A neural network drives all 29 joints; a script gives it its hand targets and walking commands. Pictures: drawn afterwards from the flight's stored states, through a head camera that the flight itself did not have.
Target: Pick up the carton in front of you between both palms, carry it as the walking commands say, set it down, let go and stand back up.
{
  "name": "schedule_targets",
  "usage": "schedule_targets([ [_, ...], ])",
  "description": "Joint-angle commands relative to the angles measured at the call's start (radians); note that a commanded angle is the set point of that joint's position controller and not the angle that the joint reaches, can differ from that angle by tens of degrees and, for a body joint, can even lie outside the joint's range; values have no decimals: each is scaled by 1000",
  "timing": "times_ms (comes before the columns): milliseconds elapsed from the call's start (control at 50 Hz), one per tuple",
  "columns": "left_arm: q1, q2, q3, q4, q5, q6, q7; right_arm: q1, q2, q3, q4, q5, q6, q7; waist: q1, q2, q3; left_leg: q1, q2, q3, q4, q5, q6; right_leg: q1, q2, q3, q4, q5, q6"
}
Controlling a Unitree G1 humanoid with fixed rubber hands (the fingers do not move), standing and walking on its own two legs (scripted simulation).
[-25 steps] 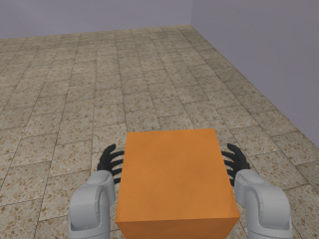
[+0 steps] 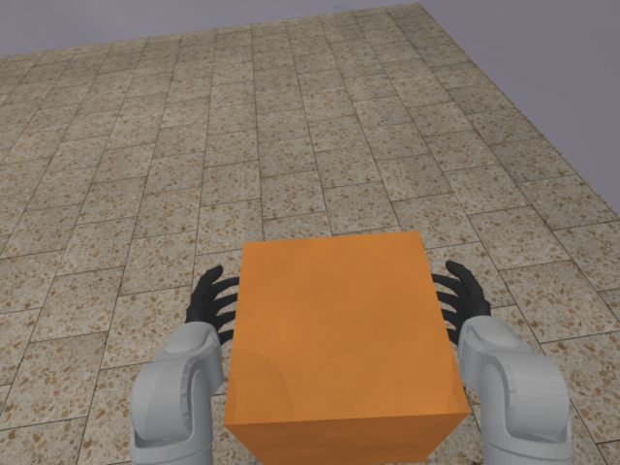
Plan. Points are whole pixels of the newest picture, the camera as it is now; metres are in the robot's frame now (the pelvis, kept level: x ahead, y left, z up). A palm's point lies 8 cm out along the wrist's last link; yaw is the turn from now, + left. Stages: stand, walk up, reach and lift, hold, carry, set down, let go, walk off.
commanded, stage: carry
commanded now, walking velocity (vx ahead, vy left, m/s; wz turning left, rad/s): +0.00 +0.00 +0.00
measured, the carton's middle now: (338, 358) +0.25 +0.00 +0.00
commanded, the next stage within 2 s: hold in 1.42 s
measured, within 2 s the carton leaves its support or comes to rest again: neither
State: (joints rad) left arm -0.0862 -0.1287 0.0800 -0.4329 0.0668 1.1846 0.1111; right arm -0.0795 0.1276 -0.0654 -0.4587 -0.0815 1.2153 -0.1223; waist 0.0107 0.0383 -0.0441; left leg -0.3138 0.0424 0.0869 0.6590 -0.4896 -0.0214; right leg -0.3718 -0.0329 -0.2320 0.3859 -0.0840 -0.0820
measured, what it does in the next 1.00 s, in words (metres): steps on the spot: left foot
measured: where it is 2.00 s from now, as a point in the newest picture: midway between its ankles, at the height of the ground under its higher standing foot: outside the picture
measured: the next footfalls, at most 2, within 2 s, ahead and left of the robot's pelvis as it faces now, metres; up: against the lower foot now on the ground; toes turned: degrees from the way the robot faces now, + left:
left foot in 0.06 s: +0.06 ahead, +0.13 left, +0.00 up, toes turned -2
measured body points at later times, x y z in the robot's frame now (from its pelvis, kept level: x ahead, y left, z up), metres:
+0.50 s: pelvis +0.09 +0.02 -0.01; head +0.06 +0.02 +0.44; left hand +0.35 +0.17 +0.08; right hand +0.34 -0.13 +0.08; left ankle +0.02 +0.12 -0.74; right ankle +0.08 -0.08 -0.74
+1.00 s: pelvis +0.06 +0.03 +0.00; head +0.03 +0.03 +0.45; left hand +0.35 +0.17 +0.04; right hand +0.35 -0.13 +0.04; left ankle +0.02 +0.12 -0.74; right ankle +0.08 -0.08 -0.74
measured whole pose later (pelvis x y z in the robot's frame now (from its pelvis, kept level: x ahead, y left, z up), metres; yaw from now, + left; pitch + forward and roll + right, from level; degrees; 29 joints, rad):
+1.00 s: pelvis +0.06 +0.03 +0.00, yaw -1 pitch +2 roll +0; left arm -0.19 -0.14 0.14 0.05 0.23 0.88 0.02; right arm -0.18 0.14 -0.13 0.06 -0.22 0.89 -0.03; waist 0.00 0.00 -0.12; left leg -0.21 0.04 0.15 0.50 -0.32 0.02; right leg -0.30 -0.07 -0.20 0.50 -0.23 -0.02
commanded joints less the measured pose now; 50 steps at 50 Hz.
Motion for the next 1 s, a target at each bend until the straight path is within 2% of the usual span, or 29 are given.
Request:
schedule_targets([
  [0,-318,-936,-693,-80,-339,-7,-199,-360,932,723,-96,334,-34,188,-11,-164,-404,119,14,35,-183,187,7,298,-236,181,-82,193,-32],
  [40,-327,-907,-700,-98,-340,-6,-200,-355,904,712,-108,326,-31,187,-11,-135,-369,195,54,23,-268,347,5,208,-194,149,-59,43,7],
  [60,-344,-886,-699,-106,-337,1,-199,-366,888,704,-108,325,-26,186,-11,-99,-328,164,114,-40,-285,354,10,186,-171,128,-40,-22,34],
  [80,-363,-872,-701,-106,-337,11,-196,-384,862,693,-106,322,-18,184,-5,-48,-282,124,141,-62,-258,389,17,173,-142,130,-22,11,51],
  [120,-359,-827,-686,-82,-327,33,-184,-372,816,669,-73,318,4,180,-9,-2,-235,98,147,-50,-242,466,21,181,-147,143,24,130,58],
  [180,-323,-769,-657,-31,-301,58,-167,-331,760,632,-10,307,26,175,-10,3,-255,115,142,-48,-203,674,23,211,-147,140,105,303,63],
  [240,-346,-779,-649,-10,-297,64,-162,-360,767,627,6,316,33,177,-11,-2,-262,127,140,-42,-182,754,20,207,-140,133,130,316,69],
  [360,-395,-847,-663,-27,-315,55,-166,-424,833,653,-26,346,23,182,-14,-15,-281,134,136,-39,-169,746,27,217,-138,135,148,291,68],
  [480,-378,-831,-659,18,-289,32,-177,-411,816,652,15,318,0,193,-14,-20,-290,144,131,-39,-163,720,33,217,-137,137,152,271,67],
  [640,-412,-801,-631,117,-233,-69,-211,-427,780,607,137,253,-101,227,-13,-29,-250,128,125,-38,-201,581,41,207,-139,148,112,194,64],
  [780,-429,-792,-547,259,-155,-174,-236,-468,780,544,257,190,-209,247,-12,-32,-236,109,121,-43,-230,485,48,202,-140,152,82,122,61],
  [980,-509,-814,-421,498,-62,-377,-274,-549,803,417,497,93,-411,289,-11,-33,-236,89,115,-49,-249,385,54,191,-140,158,57,43,61],
])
